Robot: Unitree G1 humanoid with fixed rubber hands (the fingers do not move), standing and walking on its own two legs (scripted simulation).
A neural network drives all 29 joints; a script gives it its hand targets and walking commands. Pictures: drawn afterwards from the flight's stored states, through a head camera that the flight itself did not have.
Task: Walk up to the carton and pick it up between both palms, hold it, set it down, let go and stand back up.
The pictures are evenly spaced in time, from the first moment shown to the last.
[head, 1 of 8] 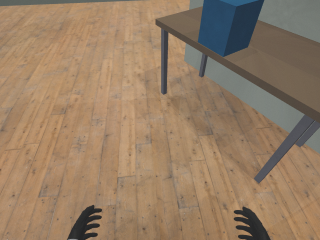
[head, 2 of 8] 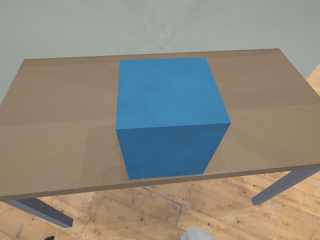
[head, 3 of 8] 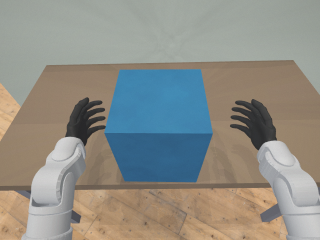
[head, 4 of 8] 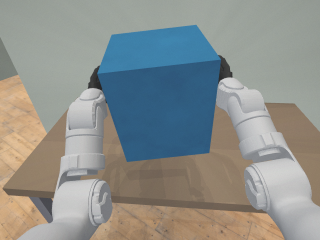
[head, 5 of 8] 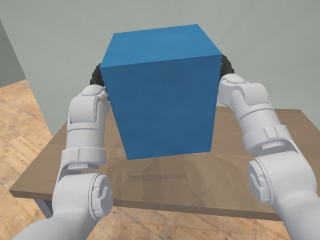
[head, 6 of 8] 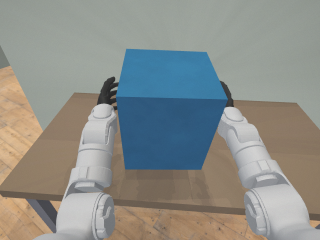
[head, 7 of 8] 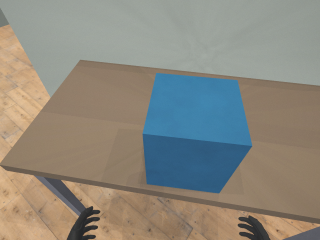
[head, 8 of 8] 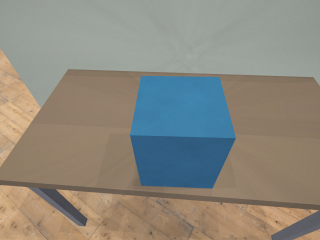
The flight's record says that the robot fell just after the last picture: no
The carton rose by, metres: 0.22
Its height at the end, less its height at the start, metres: +0.00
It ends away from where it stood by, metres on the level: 0.02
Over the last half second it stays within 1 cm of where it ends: yes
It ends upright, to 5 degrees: yes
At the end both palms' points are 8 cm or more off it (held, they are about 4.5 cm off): yes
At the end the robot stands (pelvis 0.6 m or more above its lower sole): yes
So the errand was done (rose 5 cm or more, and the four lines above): yes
